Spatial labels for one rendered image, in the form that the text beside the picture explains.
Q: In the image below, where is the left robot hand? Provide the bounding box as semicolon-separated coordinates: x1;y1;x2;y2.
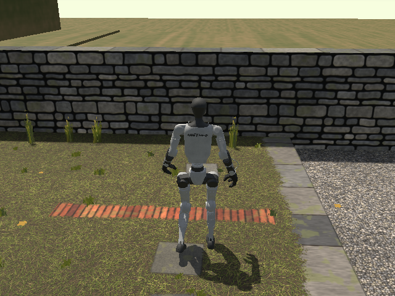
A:
162;164;176;174

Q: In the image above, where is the humanoid robot torso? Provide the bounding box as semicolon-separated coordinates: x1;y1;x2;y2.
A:
184;122;213;185

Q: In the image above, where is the right robot upper arm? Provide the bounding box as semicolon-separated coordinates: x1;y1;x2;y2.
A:
211;125;228;160

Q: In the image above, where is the robot head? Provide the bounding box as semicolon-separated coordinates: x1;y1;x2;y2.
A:
188;97;209;128

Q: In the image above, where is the left robot forearm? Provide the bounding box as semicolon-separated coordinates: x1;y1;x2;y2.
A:
163;148;174;167

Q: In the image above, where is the left robot upper arm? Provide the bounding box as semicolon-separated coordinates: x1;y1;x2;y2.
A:
168;124;186;157

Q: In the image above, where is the right robot hand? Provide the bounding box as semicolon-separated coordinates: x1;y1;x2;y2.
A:
223;173;238;187

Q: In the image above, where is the right robot forearm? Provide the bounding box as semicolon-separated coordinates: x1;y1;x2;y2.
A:
223;150;236;176

